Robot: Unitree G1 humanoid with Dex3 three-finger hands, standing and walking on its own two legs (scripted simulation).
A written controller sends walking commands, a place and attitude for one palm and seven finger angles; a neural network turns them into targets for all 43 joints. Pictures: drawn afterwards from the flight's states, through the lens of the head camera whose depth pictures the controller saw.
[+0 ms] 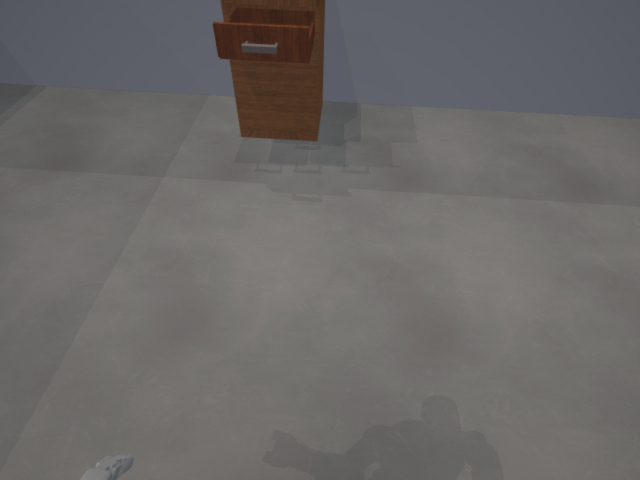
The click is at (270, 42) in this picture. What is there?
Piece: drawer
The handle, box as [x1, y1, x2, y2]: [241, 41, 277, 53]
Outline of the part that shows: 241,45 242,51 246,52 276,53 277,43 275,43 274,45 249,44 246,41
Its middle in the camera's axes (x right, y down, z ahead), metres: -0.25 -0.78 +1.57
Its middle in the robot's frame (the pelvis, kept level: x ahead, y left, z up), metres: +1.68 +0.32 -0.15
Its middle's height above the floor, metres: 0.62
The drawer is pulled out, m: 0.24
